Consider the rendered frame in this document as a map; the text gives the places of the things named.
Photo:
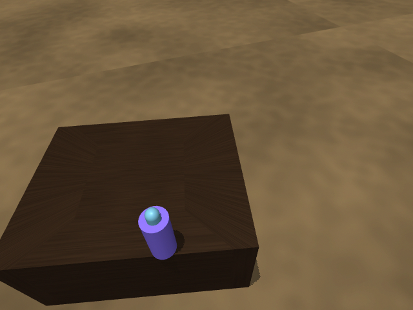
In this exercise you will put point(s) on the bottle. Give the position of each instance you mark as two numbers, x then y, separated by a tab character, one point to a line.
157	230

